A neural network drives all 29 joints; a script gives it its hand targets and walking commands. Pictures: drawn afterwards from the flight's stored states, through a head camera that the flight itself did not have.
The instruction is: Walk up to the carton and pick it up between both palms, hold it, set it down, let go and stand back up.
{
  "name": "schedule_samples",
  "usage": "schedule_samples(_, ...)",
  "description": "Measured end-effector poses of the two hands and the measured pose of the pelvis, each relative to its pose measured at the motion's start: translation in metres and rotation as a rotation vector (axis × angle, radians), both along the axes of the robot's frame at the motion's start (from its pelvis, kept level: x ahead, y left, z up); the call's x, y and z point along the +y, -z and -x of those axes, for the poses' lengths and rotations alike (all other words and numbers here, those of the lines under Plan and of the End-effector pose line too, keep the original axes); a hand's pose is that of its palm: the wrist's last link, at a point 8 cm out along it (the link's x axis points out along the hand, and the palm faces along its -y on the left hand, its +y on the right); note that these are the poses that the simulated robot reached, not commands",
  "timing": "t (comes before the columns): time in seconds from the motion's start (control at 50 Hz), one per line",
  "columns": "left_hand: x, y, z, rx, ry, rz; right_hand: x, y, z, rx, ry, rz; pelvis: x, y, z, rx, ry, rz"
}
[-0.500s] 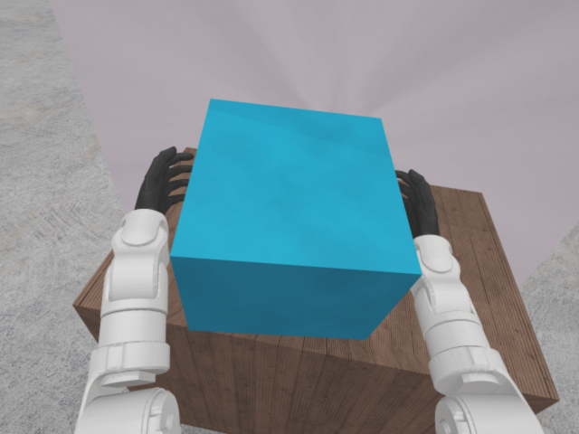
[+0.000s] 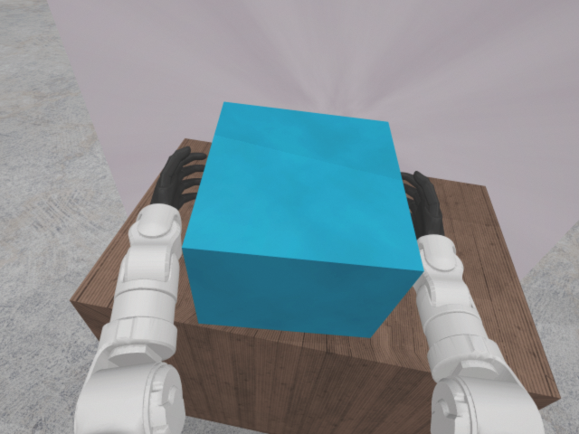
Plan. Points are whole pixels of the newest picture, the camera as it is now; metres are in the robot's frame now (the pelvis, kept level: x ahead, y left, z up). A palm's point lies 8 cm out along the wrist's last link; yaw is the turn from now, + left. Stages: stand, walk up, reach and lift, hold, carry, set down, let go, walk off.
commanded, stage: set down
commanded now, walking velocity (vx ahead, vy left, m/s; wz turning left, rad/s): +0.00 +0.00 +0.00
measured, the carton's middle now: (296, 219) +0.43 -0.03 +0.08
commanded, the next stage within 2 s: none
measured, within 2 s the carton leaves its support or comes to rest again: neither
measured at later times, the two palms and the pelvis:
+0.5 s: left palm (179, 197) +0.43 +0.15 +0.12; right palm (423, 229) +0.38 -0.22 +0.10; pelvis +0.01 +0.00 +0.00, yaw -1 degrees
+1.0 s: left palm (186, 195) +0.46 +0.14 +0.11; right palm (418, 229) +0.40 -0.22 +0.09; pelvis +0.02 +0.00 +0.00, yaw -1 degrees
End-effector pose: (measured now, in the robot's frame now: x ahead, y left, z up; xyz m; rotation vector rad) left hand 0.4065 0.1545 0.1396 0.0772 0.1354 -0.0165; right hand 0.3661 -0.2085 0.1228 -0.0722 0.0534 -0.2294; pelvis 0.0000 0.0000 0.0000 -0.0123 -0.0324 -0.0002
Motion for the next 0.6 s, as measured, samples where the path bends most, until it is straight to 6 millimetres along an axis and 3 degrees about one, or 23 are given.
schedule_samples(0.26, -0.002, 0.011, -0.014, 0.027, 0.017, -0.012, -0.001, 0.017, -0.007, 0.027, 0.016, -0.012, 0.002, 0.000, -0.004, 0.036, -0.001, 0.000)
schedule_samples(0.6, -0.010, 0.021, -0.031, 0.055, 0.033, -0.006, -0.009, 0.023, -0.017, 0.051, 0.031, -0.015, 0.003, 0.000, -0.010, 0.069, 0.014, 0.000)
